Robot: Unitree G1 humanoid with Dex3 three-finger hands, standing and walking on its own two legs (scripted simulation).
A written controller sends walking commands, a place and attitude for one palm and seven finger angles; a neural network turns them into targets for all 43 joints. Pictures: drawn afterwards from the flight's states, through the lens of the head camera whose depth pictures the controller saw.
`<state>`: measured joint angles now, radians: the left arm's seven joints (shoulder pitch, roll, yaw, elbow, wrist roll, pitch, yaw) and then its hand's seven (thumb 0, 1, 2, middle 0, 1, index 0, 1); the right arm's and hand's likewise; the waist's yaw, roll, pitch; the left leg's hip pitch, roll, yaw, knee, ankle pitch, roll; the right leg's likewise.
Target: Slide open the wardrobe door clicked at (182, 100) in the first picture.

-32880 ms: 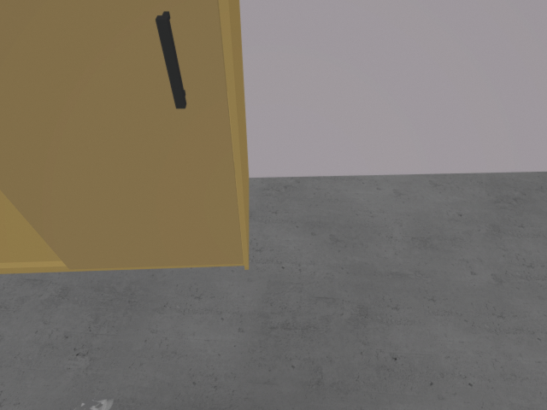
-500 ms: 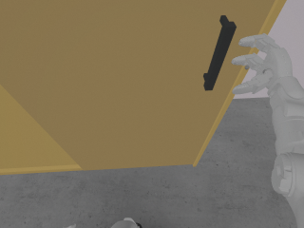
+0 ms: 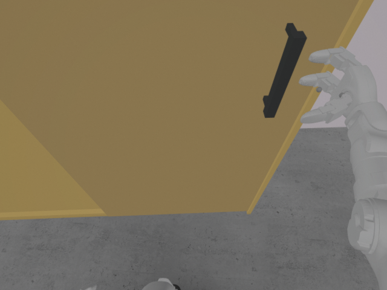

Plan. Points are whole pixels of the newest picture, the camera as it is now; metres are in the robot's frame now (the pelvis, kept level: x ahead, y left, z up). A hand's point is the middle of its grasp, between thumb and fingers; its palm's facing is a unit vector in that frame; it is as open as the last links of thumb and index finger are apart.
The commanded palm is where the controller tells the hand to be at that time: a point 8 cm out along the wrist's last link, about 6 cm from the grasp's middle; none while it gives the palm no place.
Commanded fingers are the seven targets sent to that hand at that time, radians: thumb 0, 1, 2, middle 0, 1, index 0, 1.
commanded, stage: move the hooked fingers beside the handle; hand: right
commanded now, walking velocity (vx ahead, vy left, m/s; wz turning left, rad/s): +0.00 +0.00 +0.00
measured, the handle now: (278, 75) +0.51 -0.11 +0.17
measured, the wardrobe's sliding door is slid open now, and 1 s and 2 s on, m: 0.00 0.00 0.00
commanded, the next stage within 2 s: feel for the door with the fingertips in 0.42 s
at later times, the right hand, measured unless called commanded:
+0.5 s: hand (319, 89) +0.48 -0.18 +0.17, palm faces -0.14 +0.99 -0.04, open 13.4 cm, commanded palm +0.47 -0.22 +0.16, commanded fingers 0.00 0.50 -0.30 0.30 1.20 0.30 1.20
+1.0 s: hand (316, 90) +0.48 -0.17 +0.17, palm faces -0.09 +0.99 -0.03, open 13.6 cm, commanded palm +0.47 -0.18 +0.16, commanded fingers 0.00 0.50 -0.30 0.30 1.20 0.30 1.20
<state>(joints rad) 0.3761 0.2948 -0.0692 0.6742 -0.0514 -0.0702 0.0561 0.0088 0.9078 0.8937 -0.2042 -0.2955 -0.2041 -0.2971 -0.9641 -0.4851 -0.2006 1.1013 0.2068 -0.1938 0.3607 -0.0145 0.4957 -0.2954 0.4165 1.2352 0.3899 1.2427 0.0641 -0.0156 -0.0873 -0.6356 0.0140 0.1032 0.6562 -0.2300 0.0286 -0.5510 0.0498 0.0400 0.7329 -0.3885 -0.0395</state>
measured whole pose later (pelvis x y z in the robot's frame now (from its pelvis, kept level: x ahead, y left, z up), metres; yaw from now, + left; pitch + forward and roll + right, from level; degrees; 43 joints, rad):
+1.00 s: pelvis +0.02 +0.00 +0.00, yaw -1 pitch +11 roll +1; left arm 0.34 0.28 -0.05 0.70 -0.04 -0.07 0.04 0.01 0.91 0.89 -0.20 -0.30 -0.20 -0.30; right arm -0.90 -0.38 -0.11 1.00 0.24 -0.19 0.27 -0.01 0.50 -0.30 0.36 1.30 0.34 1.28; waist 0.01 -0.02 -0.10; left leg -0.57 0.03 0.12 0.64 -0.26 0.02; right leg -0.48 0.06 0.06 0.70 -0.40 -0.04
